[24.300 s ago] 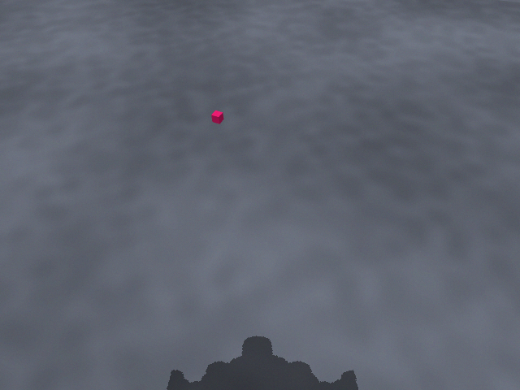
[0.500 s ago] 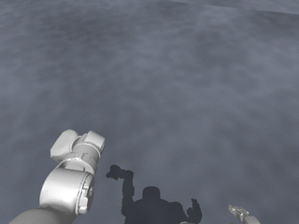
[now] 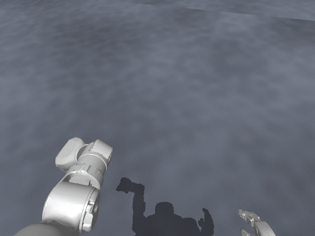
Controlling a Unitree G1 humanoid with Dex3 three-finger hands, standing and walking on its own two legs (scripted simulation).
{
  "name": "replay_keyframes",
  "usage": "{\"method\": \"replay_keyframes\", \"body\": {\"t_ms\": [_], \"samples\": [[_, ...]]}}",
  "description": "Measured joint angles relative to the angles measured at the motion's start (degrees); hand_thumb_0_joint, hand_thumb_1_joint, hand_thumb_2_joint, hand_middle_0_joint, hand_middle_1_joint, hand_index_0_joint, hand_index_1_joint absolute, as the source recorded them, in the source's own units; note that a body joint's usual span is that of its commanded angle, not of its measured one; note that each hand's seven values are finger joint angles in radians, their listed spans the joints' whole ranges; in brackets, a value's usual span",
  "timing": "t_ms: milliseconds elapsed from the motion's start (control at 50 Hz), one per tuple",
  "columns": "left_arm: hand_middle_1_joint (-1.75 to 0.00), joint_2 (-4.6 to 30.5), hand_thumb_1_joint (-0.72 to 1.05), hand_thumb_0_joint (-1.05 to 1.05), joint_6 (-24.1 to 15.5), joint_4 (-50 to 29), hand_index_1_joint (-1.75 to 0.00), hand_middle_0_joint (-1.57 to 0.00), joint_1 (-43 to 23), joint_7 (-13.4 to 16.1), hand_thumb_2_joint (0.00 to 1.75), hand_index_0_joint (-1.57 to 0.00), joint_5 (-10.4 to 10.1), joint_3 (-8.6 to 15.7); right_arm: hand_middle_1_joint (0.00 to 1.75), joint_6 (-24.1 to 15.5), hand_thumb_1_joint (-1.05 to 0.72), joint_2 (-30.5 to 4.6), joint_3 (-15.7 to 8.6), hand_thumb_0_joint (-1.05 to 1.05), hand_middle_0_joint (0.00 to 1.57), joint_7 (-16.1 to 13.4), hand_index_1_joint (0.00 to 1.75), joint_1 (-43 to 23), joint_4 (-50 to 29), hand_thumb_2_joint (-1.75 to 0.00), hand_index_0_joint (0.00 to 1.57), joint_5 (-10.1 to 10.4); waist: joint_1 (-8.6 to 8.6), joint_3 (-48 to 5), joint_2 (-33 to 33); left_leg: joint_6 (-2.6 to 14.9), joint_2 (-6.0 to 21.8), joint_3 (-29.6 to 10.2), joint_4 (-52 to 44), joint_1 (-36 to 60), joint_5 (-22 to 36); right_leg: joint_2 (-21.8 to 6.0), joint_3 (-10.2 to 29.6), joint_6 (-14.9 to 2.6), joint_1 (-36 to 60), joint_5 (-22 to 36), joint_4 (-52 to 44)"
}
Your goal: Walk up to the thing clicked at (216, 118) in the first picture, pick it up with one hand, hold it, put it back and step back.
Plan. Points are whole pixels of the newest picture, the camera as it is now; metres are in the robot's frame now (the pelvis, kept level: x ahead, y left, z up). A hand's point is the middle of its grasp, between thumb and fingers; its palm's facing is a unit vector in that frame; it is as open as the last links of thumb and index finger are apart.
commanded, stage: hold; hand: left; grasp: from above
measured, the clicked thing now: (87, 166) +0.33 +0.23 -0.07
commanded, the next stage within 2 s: crouch in 0.72 s
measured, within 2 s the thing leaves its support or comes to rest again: neither
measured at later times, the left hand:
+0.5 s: hand (81, 169) +0.30 +0.23 -0.02, palm faces -0.15 -0.43 -0.89, open 8.1 cm
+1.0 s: hand (81, 169) +0.31 +0.23 -0.03, palm faces -0.17 -0.42 -0.89, open 8.2 cm
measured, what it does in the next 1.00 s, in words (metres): stands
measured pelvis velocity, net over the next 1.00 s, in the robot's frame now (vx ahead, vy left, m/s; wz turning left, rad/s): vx -0.01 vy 0.01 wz -0.01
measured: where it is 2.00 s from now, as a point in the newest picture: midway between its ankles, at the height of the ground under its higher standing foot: outside the picture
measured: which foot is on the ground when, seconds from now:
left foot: down 0.00-1.00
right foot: down 0.00-1.00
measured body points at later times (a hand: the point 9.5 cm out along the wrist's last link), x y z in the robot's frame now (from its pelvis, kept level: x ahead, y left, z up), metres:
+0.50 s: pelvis -0.01 +0.00 +0.01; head +0.01 -0.01 +0.46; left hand +0.31 +0.24 +0.03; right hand +0.14 -0.24 -0.11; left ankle -0.02 +0.14 -0.72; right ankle -0.01 -0.11 -0.72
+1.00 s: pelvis -0.01 +0.01 +0.01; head +0.02 -0.01 +0.46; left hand +0.32 +0.25 +0.02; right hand +0.14 -0.24 -0.11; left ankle -0.02 +0.14 -0.72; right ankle -0.01 -0.11 -0.72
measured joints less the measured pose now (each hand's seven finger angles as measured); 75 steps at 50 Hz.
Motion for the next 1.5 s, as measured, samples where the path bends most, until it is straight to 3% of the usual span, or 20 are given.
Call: {"method": "replay_keyframes", "body": {"t_ms": [160,520,880,1060,1200,1340,1420,1500], "samples": [[-0.30,0.0,0.26,0.02,0.6,-0.9,-0.35,-0.90,0.9,-0.9,0.28,-0.90,0.9,-1.0,0.30,-0.3,-0.90,0.1,0.3,0.01,0.20,0.0,0.29,-0.7,0.0,-0.90,0.20,0.2,0.32,0.0,0.0,-0.05,0.2,0.0,-1.6,1.5,1.0,0.2,-0.1,-0.12,1.5,1.0,-1.7],[-0.29,-0.2,0.24,0.01,1.2,-2.6,-0.35,-0.91,2.3,-1.5,0.30,-0.90,0.8,-2.2,0.30,-0.9,-0.90,0.6,1.3,0.01,0.20,-0.6,0.29,-1.8,-0.5,-0.90,0.20,0.5,0.87,0.6,-0.4,0.32,-0.1,0.1,-3.6,2.5,2.5,0.0,0.1,0.15,2.7,2.8,-4.0],[-0.31,-0.3,0.22,0.00,0.6,-1.5,-0.37,-0.90,1.9,-0.8,0.35,-0.89,0.8,-1.5,0.30,-0.9,-0.89,0.8,0.5,0.01,0.20,-0.5,0.29,-1.2,-0.4,-0.90,0.20,0.3,0.98,0.3,-0.6,0.68,-0.3,0.4,-3.6,2.2,2.3,-0.2,0.4,0.51,2.4,2.8,-4.3],[-0.37,-0.3,0.22,0.00,-2.2,2.8,-0.40,-0.85,1.4,-0.1,0.40,-0.85,1.5,-1.0,0.30,-0.8,-0.86,0.8,-0.2,0.01,0.20,-0.5,0.29,-1.1,0.4,-0.89,0.20,0.1,0.55,0.0,-0.9,0.57,-0.2,0.4,-2.6,0.6,1.8,-0.1,0.4,0.42,0.9,2.4,-3.4],[-0.40,0.4,0.22,0.00,-7.4,9.0,-0.43,-0.82,0.8,2.1,0.44,-0.83,3.3,1.1,0.30,-1.9,-0.86,1.0,-1.1,0.01,0.20,-0.5,0.29,-0.2,1.6,-0.88,0.21,-1.0,-0.50,-0.6,-1.7,0.36,0.4,0.2,1.7,-5.7,0.5,0.4,0.3,0.19,-5.1,1.5,0.2],[-0.43,3.1,0.23,0.01,-13.2,17.6,-0.44,-0.81,-4.5,9.3,0.43,-0.82,5.4,7.1,0.30,-3.3,-0.86,0.6,-2.7,0.01,0.20,0.9,0.29,1.2,2.3,-0.88,0.21,-4.2,-2.48,-2.8,-3.4,-0.05,1.0,-0.1,16.1,-22.0,-4.5,0.8,0.3,-0.03,-21.4,-3.0,14.0],[-0.46,5.6,0.25,0.02,-15.7,21.2,-0.44,-0.84,-8.6,13.8,0.43,-0.80,4.0,11.7,0.30,-3.7,-0.86,0.1,-3.3,0.01,0.20,2.4,0.29,1.2,2.5,-0.88,0.20,-5.9,-4.13,-3.1,-3.5,-0.02,1.3,-0.7,25.9,-33.0,-7.4,1.0,0.1,-0.04,-32.2,-5.5,23.2],[-0.47,8.0,0.29,0.03,-17.9,22.9,-0.41,-0.92,-12.2,16.0,0.43,-0.79,2.2,14.6,0.30,-3.5,-0.87,-0.3,-2.8,0.01,0.20,3.3,0.29,0.6,2.4,-0.88,0.20,-6.9,-5.72,-3.5,-2.8,0.07,1.4,-1.5,35.0,-44.6,-9.4,1.1,-0.4,-0.03,-43.4,-7.2,31.7]]}}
